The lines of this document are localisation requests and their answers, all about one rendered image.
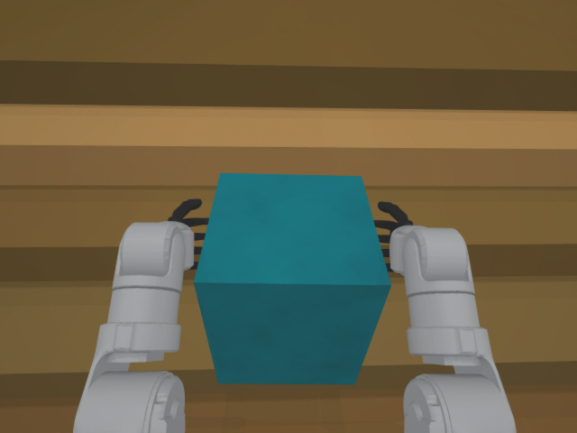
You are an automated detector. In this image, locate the right robot hand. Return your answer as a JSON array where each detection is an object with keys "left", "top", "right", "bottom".
[{"left": 373, "top": 202, "right": 413, "bottom": 274}]

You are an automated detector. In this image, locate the left robot upper arm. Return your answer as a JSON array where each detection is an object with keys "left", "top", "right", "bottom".
[{"left": 75, "top": 371, "right": 185, "bottom": 433}]

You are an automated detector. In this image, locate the right robot forearm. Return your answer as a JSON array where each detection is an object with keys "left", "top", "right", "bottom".
[{"left": 389, "top": 226, "right": 517, "bottom": 433}]

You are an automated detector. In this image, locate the left robot forearm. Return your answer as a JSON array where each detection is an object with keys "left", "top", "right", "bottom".
[{"left": 73, "top": 221, "right": 194, "bottom": 433}]

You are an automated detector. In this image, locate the right robot upper arm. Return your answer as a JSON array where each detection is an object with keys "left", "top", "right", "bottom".
[{"left": 403, "top": 373, "right": 515, "bottom": 433}]

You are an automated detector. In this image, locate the left robot hand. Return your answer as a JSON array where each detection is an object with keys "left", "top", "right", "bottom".
[{"left": 168, "top": 198, "right": 209, "bottom": 270}]

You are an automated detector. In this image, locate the carton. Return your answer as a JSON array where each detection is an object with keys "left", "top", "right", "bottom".
[{"left": 194, "top": 173, "right": 391, "bottom": 384}]

